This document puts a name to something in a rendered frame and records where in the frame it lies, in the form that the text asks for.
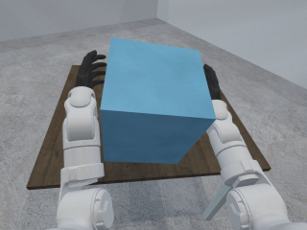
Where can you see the left robot hand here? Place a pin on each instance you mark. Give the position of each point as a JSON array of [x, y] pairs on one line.
[[85, 75]]

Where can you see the right robot hand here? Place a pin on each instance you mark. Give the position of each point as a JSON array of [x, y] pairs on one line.
[[212, 82]]

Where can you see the carton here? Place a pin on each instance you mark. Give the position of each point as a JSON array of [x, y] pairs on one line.
[[155, 104]]

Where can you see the right robot forearm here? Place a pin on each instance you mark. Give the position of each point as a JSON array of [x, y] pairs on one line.
[[238, 169]]

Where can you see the table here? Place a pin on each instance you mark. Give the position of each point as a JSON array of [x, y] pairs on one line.
[[200, 160]]

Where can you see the left robot upper arm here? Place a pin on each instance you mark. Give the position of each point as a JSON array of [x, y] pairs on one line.
[[89, 209]]

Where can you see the right robot upper arm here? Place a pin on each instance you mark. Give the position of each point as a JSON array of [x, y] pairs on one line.
[[258, 207]]

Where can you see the left robot forearm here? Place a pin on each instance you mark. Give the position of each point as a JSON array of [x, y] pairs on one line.
[[81, 142]]

